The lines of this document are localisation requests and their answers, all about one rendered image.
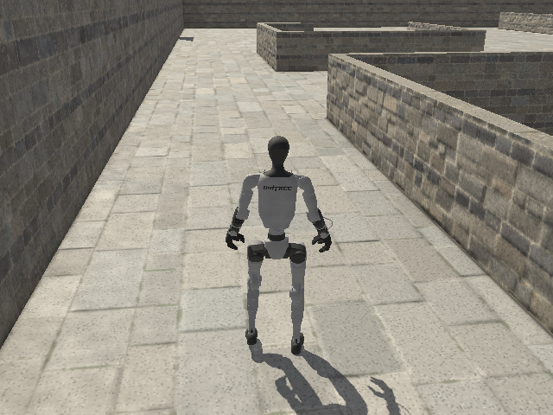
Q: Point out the robot left shin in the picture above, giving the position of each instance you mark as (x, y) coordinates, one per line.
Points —
(252, 304)

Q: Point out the robot left hand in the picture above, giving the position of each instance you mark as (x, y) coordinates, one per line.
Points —
(229, 239)

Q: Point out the robot right upper arm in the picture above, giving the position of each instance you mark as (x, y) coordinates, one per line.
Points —
(309, 197)

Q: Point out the robot right forearm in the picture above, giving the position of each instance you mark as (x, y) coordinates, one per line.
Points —
(321, 227)

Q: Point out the robot left foot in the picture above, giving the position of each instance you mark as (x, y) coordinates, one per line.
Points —
(251, 338)

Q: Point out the robot left upper arm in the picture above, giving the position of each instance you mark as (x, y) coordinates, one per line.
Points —
(245, 196)

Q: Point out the robot right hand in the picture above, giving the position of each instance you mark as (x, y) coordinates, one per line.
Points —
(320, 240)

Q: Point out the robot left forearm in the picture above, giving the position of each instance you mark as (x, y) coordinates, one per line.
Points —
(235, 225)

